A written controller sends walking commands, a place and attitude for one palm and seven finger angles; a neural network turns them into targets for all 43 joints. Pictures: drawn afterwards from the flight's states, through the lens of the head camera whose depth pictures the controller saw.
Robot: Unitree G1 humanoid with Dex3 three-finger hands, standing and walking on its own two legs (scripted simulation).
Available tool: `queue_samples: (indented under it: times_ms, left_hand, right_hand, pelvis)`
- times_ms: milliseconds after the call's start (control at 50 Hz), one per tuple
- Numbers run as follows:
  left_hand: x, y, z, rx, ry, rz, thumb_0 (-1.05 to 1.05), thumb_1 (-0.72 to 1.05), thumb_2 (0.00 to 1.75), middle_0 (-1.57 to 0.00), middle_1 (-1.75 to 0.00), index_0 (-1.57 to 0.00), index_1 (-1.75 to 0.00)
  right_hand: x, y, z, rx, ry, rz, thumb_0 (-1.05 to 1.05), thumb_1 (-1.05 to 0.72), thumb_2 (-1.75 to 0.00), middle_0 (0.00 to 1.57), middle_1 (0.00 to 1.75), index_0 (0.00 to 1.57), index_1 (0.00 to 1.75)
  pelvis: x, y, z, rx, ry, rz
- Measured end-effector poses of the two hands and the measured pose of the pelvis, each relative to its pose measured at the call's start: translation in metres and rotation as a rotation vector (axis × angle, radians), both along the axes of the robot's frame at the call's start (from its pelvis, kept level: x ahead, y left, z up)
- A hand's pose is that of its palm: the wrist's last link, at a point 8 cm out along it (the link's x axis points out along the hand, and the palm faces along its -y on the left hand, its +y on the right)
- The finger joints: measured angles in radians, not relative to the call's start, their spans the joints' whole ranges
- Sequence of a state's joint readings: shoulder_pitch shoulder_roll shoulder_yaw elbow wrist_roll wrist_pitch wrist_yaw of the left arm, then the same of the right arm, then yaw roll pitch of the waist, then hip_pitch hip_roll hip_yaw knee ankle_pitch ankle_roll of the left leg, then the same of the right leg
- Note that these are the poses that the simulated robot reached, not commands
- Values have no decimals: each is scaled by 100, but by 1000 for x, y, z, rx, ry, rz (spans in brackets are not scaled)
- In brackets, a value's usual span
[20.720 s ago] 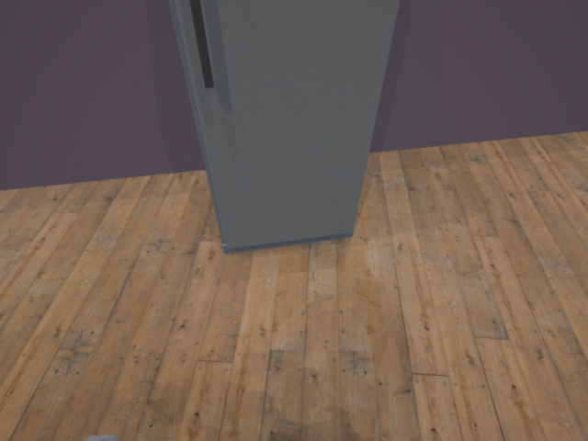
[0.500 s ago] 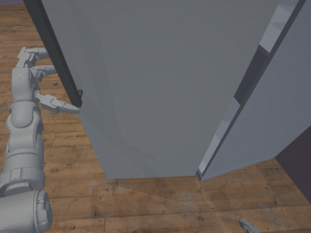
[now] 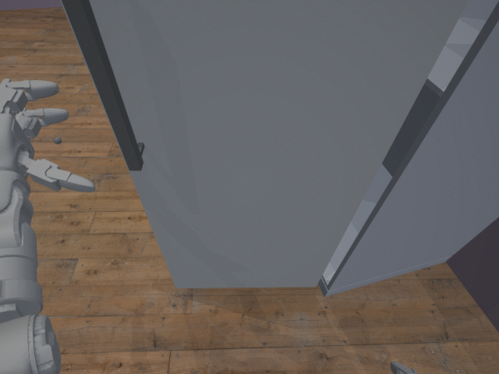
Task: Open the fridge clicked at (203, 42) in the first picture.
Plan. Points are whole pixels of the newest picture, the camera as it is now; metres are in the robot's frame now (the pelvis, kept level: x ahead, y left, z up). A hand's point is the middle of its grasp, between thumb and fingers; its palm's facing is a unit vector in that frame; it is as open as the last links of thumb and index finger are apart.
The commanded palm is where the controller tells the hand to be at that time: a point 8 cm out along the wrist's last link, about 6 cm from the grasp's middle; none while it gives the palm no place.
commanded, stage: slip the hand off the handle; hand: left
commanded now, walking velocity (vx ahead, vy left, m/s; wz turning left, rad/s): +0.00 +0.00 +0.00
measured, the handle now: (102, 53) +0.47 +0.24 +0.27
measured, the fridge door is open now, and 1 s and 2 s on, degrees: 75 75 75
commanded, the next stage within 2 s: draw the hand back to the body in 0.58 s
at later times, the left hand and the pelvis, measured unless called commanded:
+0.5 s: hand (32, 189) +0.30 +0.30 +0.17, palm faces +0.29 -0.94 -0.16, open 14.7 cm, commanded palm +0.26 +0.33 +0.18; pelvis -0.01 -0.01 +0.00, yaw +1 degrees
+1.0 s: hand (13, 217) +0.25 +0.28 +0.19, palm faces +0.13 -0.99 -0.01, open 14.7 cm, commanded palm +0.21 +0.32 +0.18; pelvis -0.01 -0.01 +0.01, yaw +1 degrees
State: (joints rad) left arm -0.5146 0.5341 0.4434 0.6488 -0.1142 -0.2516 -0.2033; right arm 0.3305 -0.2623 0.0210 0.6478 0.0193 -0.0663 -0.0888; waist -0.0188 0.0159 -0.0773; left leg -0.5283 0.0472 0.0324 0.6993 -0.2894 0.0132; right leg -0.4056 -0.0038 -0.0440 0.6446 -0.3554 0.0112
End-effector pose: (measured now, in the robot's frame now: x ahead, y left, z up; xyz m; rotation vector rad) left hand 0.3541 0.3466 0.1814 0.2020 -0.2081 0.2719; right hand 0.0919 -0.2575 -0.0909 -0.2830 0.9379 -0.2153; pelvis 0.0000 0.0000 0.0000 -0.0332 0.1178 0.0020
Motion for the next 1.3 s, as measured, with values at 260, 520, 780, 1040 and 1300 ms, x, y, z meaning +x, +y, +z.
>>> queue_samples:
  times_ms: [260, 520, 780, 1040, 1300]
  left_hand:
    - [-45, -5, -10, -11, -4, 5, -1, -55, 20, -26, -115, -26, -115]
    - [-90, -4, -7, -3, -16, 4, -1, -55, 20, -26, -115, -26, -115]
    - [-122, -7, -13, -145, 23, -45, -1, -55, 19, -26, -115, -26, -115]
    - [-138, -14, 3, -194, 114, -138, -1, -55, 20, -25, -115, -26, -115]
    - [-169, -21, 1, -24, 107, 91, -1, -44, 25, -25, -109, -25, -109]
  right_hand:
    - [2, 1, 2, 8, -54, 13, 2, -91, -90, 21, 30, 20, 30]
    - [46, 11, 17, 27, -206, 87, 2, -91, -90, 21, 30, 20, 30]
    - [72, 24, 27, 41, -288, 146, 2, -91, -90, 21, 30, 20, 30]
    - [85, 30, 53, 92, -436, 161, 2, -91, -90, 21, 30, 20, 30]
    - [85, 34, 52, 63, -404, 216, 2, -91, -90, 21, 30, 20, 30]
  pelvis:
    - [-9, -3, -1, 3, -31, 2]
    - [-12, -7, 1, 5, -60, 12]
    - [-14, -11, 4, 8, -109, 41]
    - [-9, -11, 12, 16, -146, 23]
    - [-13, -12, 16, 15, -176, 36]
